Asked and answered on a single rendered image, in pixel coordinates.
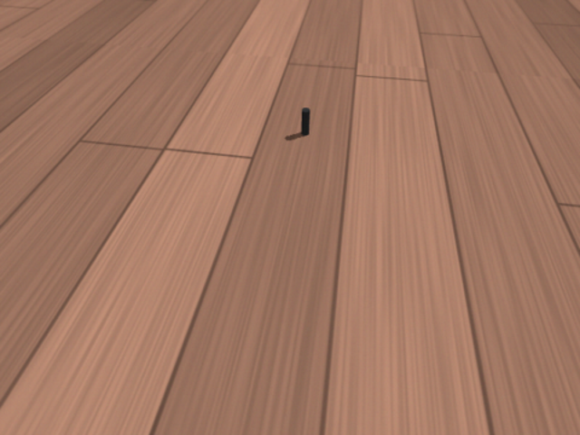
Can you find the can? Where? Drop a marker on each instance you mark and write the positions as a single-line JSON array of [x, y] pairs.
[[305, 121]]

